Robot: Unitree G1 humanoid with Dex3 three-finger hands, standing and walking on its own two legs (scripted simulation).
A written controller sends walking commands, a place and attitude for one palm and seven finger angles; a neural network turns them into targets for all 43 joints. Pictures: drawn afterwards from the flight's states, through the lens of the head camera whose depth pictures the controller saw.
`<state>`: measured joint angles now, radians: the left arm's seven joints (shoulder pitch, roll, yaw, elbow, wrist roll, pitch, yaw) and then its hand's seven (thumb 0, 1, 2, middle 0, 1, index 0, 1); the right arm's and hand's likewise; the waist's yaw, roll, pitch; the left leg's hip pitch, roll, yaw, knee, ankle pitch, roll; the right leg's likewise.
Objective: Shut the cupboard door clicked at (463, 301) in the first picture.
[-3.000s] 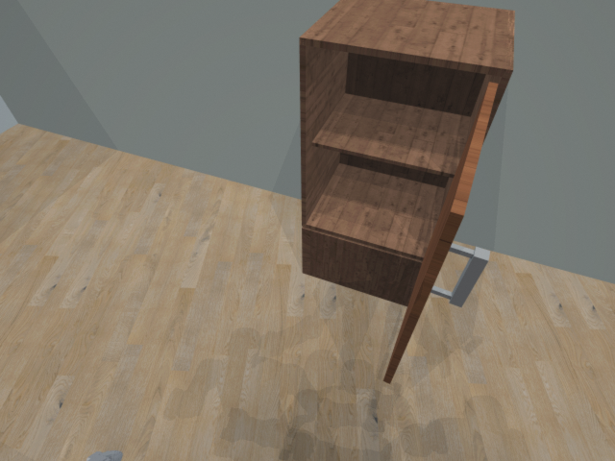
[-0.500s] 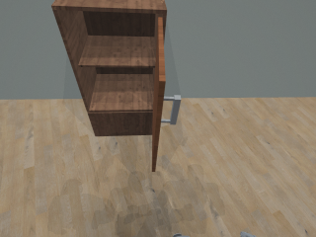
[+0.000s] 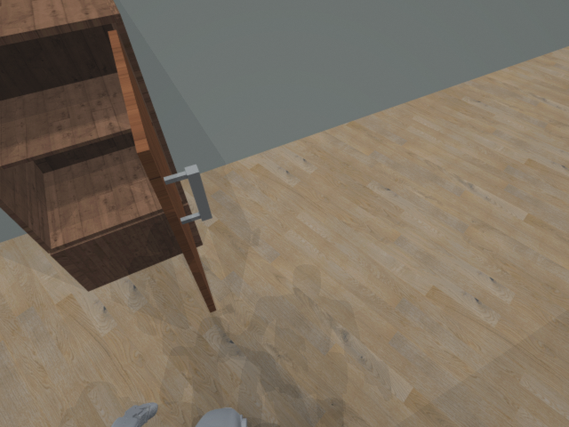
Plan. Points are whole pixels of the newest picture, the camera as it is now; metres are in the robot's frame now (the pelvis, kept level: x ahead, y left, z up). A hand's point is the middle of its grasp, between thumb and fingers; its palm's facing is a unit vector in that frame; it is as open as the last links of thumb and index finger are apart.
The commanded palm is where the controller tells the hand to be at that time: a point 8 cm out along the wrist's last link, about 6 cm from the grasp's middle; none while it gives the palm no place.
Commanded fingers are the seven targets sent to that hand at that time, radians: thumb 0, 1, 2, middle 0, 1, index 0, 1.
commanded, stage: walk around to get in front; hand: left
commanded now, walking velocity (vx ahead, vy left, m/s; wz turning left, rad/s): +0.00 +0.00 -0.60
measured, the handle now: (189, 197) +0.51 +0.21 -0.03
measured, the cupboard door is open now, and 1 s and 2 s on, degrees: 86 86 86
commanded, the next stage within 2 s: none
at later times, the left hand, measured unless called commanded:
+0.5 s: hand out of the picture +0.13 +0.19 -0.15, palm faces -0.31 -0.93 -0.22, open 7.4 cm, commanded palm none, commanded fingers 0.00 0.90 0.90 -0.20 -0.30 -0.20 -0.30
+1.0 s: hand (188, 412) +0.17 +0.17 -0.17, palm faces -0.52 -0.84 -0.17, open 7.4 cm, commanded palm none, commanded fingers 0.00 0.90 0.90 -0.20 -0.30 -0.20 -0.30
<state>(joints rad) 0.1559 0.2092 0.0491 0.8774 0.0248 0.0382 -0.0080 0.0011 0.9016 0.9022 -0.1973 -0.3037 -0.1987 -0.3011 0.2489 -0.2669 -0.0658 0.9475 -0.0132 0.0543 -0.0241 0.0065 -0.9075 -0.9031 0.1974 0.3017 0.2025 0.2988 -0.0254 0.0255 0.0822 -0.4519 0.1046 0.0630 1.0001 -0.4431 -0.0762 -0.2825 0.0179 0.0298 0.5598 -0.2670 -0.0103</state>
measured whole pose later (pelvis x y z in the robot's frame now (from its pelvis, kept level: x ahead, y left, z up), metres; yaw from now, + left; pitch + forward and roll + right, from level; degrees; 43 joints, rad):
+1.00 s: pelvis +0.02 +0.03 +0.00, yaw -36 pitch -1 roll -1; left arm 0.29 0.24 0.09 0.95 0.03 0.06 -0.04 0.00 0.90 0.90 -0.20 -0.30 -0.20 -0.30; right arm 0.24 -0.21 -0.04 0.88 -0.03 -0.03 -0.01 0.00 -0.91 -0.90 0.20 0.30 0.20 0.30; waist 0.02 -0.04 0.01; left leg -0.24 0.06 0.12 0.57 -0.31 0.01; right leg -0.38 0.05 0.07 0.86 -0.43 -0.01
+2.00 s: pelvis +0.29 -0.27 -0.01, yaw -57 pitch -3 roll -1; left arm 0.39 0.18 0.06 1.11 0.02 -0.02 -0.01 0.00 0.91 0.90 -0.19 -0.30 -0.20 -0.30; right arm 0.13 -0.17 -0.04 0.94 -0.03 -0.08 0.01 0.00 -0.91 -0.90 0.20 0.30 0.20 0.30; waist 0.04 -0.03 0.05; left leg -0.34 0.08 0.18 0.64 -0.24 0.05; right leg -0.25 0.00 -0.02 1.02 -0.46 -0.04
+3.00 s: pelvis +0.51 -0.64 -0.01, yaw -60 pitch -2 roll -2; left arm 0.37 0.17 0.06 1.14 0.02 -0.02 -0.01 0.00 0.91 0.90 -0.20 -0.30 -0.20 -0.30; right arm 0.16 -0.19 -0.06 0.97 -0.03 -0.08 0.00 0.00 -0.92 -0.90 0.19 0.30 0.20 0.30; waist 0.03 -0.04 0.07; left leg -0.36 0.09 0.18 0.65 -0.25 0.06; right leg -0.26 -0.07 -0.08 1.11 -0.45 -0.01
